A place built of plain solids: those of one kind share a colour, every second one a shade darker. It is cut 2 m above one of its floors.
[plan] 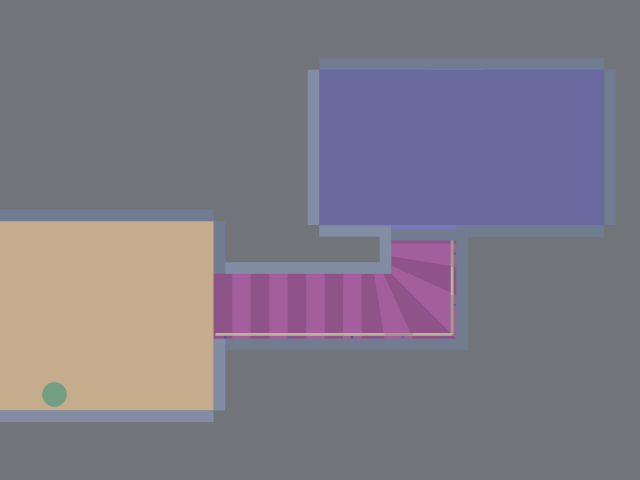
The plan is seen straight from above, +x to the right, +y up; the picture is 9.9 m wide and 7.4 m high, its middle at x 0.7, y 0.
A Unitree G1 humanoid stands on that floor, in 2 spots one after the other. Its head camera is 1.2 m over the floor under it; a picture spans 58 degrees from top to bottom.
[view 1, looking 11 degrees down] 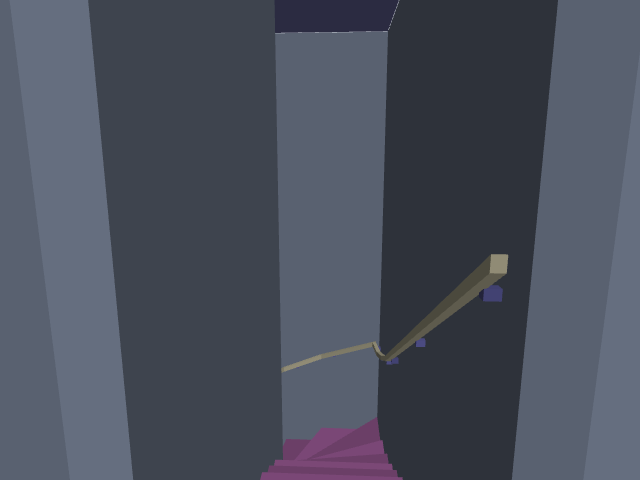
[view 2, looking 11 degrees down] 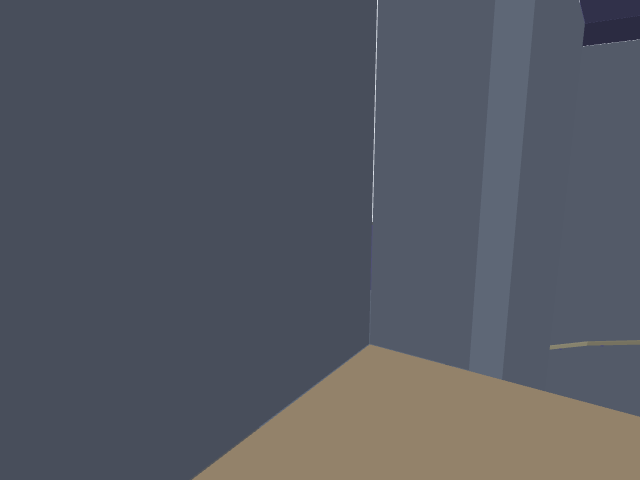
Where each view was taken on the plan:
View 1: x -1.94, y -1.08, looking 3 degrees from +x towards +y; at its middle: wall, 4.84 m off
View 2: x -3.30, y -0.91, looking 34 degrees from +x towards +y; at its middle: wall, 2.20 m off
